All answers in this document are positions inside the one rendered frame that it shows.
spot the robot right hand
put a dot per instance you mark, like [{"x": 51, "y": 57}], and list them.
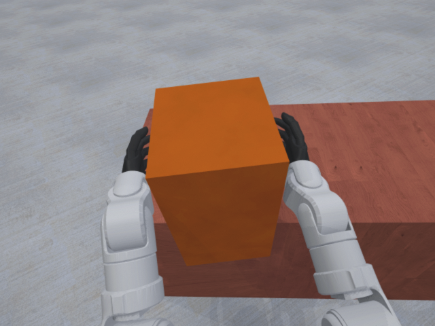
[{"x": 294, "y": 140}]

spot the robot right forearm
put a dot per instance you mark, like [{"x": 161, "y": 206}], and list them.
[{"x": 341, "y": 270}]

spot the robot left hand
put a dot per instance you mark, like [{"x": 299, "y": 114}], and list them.
[{"x": 135, "y": 153}]

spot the carton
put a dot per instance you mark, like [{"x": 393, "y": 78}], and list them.
[{"x": 217, "y": 167}]

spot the robot left forearm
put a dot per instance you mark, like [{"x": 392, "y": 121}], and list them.
[{"x": 128, "y": 243}]

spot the pedestal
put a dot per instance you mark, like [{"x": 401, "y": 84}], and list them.
[{"x": 379, "y": 158}]

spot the robot right upper arm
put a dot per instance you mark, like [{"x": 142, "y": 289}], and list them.
[{"x": 370, "y": 313}]

